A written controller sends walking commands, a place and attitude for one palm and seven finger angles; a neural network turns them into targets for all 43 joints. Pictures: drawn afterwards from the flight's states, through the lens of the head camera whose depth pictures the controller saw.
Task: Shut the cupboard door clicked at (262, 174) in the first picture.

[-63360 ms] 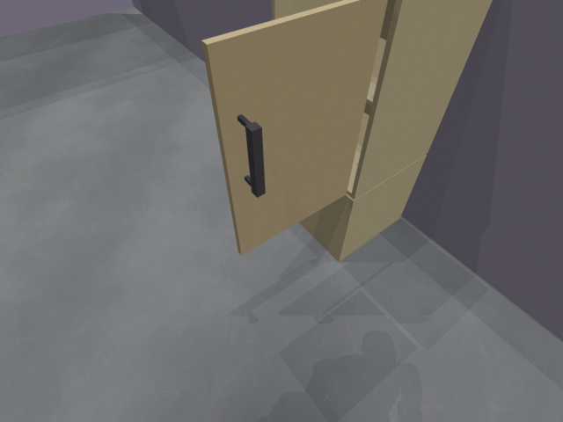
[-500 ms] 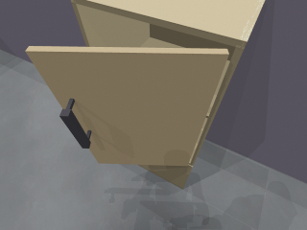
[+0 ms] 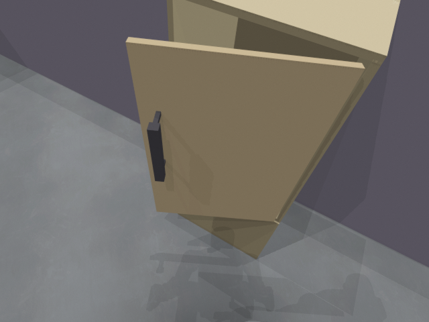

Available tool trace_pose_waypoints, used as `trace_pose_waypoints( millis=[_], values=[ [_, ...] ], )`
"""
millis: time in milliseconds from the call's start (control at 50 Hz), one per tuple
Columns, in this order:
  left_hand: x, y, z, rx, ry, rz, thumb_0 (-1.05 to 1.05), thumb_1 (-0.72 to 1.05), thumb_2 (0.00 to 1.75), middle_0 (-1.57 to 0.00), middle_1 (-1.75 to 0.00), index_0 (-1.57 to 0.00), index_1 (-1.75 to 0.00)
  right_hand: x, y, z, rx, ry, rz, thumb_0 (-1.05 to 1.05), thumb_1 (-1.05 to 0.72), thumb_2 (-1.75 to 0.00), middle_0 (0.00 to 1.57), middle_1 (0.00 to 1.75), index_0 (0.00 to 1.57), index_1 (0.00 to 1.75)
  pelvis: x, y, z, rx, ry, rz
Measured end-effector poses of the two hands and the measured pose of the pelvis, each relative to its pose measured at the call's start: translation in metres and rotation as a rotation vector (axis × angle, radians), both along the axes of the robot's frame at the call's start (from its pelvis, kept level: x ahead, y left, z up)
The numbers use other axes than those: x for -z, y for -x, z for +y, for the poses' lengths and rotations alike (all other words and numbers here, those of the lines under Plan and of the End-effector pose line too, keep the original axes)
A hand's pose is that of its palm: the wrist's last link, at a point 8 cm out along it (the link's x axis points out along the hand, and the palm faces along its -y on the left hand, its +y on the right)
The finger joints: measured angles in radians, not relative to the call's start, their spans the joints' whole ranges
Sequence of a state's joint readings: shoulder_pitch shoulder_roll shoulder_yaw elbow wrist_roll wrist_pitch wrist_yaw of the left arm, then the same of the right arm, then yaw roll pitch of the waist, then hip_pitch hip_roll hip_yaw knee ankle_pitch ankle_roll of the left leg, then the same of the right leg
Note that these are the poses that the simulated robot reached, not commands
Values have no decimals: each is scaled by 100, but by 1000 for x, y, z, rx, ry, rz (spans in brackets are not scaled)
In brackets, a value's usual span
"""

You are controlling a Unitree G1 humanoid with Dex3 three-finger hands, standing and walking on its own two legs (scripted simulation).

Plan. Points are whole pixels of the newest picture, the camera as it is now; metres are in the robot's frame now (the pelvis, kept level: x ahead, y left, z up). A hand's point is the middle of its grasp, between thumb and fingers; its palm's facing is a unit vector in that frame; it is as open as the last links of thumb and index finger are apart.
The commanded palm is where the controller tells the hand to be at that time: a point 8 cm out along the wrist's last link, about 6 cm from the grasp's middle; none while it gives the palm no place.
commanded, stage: come to a stop and stand still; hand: left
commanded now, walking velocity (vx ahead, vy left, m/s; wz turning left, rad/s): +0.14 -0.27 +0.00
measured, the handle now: (159, 148) +0.46 +0.16 +0.02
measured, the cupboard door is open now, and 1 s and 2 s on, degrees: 27 27 27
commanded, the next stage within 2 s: look again from close up in 0.98 s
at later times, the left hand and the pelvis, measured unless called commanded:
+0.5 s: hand out of the picture +0.00 +0.14 -0.16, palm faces +0.02 -0.98 -0.21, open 7.3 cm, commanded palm none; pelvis -0.02 -0.04 +0.01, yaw -1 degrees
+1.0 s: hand out of the picture +0.01 +0.15 -0.18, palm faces +0.03 -0.98 -0.21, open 7.4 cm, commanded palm none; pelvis +0.00 -0.03 +0.00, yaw -1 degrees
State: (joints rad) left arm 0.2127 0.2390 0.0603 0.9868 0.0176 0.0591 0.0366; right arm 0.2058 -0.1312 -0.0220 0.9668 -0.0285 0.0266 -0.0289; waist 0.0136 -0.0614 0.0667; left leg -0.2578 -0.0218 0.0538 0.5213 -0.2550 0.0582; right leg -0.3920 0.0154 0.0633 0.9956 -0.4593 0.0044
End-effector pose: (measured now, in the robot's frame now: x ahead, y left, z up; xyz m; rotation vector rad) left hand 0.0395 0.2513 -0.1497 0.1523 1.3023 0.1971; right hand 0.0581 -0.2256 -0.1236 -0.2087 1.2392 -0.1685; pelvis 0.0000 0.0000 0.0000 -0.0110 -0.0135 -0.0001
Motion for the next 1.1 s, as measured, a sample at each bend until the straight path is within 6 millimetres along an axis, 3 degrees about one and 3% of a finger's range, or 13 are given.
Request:
trace_pose_waypoints(
  millis=[200, 340, 440, 580, 680, 760, 840, 920, 1020, 1100],
  values=[
    [-10, 34, -4, 67, 44, 89, 1, 91, 90, -20, -30, -20, -30, -7, 78, 4, 90, -4, 91, 0, -92, -90, 20, 30, 20, 30, -11, 18, 7, 24, 14, 43],
    [-14, 29, -34, 91, 58, 54, 1, 91, 90, -20, -30, -20, -30, -1, 143, -12, 144, -31, 229, 0, -91, -90, 20, 30, 20, 30, -11, 31, -10, 13, 7, 40],
    [-16, 37, -53, 65, 14, 13, 1, 93, 90, -20, -30, -20, -30, 15, 165, -26, 155, -77, 299, 0, -90, -90, 20, 30, 20, 30, -5, 32, -30, 8, -23, 13],
    [-22, 64, -76, 17, 36, 67, 1, 92, 90, -20, -30, -20, -30, 16, 130, -34, 122, -106, 248, 0, -91, -90, 20, 30, 20, 29, -10, 15, -39, 10, -24, 7],
    [-13, 74, -87, -10, 72, 134, 1, 91, 90, -20, -30, -20, -30, 18, 85, -29, 86, -97, 203, 0, -91, -90, 20, 30, 20, 29, -6, 5, -35, 9, -21, 11],
    [1, 77, -82, -34, 93, 181, 1, 91, 90, -21, -30, -21, -30, 23, 45, -25, 61, -54, 150, 1, -93, -90, 20, 30, 20, 29, 4, -3, -26, 9, -14, 14],
    [9, 67, -71, -33, 83, 196, 1, 90, 90, -21, -30, -20, -30, 20, 14, -21, 39, -31, 80, 1, -93, -90, 20, 30, 20, 29, 7, -5, -22, 27, -44, 14],
    [6, 49, -61, -10, 52, 157, 1, 91, 90, -20, -30, -20, -30, 21, -6, -16, 18, -49, 21, 0, -92, -90, 20, 30, 20, 29, 6, -1, -22, 29, -48, 17],
    [-7, 29, -56, 20, 11, 74, 1, 91, 90, -20, -30, -20, -30, 22, -17, -14, 27, -93, -26, 0, -92, -90, 20, 30, 20, 30, 2, 3, -27, 24, -27, 10],
    [-12, 18, -55, 49, -8, 27, 1, 91, 90, -20, -30, -20, -30, 19, -14, -18, 38, -106, -49, -1, -92, -90, 20, 30, 20, 30, 0, 4, -30, 30, -22, 5]
  ],
)
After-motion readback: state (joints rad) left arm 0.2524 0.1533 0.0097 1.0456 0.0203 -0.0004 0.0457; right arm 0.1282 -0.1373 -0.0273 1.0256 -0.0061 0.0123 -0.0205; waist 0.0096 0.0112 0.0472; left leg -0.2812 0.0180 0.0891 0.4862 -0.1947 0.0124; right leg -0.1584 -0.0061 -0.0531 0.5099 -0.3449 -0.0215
